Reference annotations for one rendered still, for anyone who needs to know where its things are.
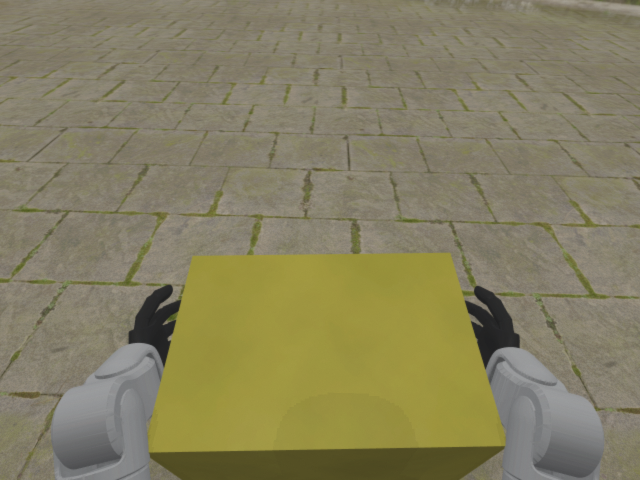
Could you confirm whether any left robot forearm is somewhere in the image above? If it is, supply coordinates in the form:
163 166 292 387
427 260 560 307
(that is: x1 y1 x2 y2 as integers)
51 343 164 480

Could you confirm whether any carton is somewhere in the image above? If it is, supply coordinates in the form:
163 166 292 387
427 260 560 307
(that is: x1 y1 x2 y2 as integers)
147 253 506 480

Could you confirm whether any right robot hand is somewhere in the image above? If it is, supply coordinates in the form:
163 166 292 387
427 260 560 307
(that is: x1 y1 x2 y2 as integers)
465 286 520 370

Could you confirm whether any left robot hand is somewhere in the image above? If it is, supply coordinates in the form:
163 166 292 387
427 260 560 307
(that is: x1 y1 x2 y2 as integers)
129 285 181 367

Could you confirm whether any right robot forearm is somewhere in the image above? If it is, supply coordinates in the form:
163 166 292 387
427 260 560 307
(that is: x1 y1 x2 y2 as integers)
486 347 604 480

